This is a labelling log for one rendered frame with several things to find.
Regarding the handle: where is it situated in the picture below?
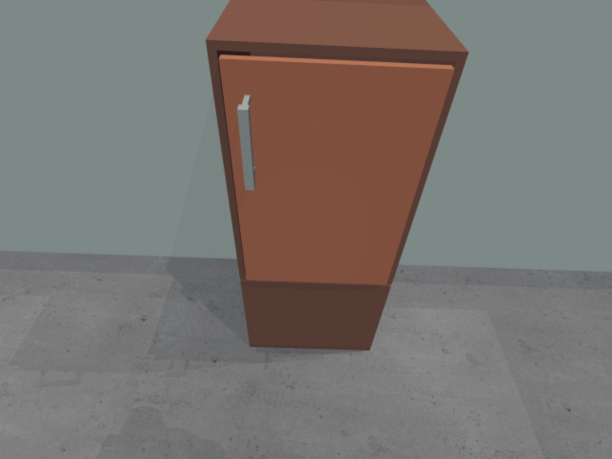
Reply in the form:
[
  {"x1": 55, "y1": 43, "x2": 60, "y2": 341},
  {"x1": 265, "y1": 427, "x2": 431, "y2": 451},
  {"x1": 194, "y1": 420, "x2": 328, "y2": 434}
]
[{"x1": 237, "y1": 95, "x2": 255, "y2": 190}]

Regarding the cupboard door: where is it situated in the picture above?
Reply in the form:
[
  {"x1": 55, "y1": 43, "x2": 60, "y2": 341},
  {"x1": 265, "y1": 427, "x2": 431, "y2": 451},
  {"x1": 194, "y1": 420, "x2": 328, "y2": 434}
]
[{"x1": 219, "y1": 55, "x2": 454, "y2": 285}]

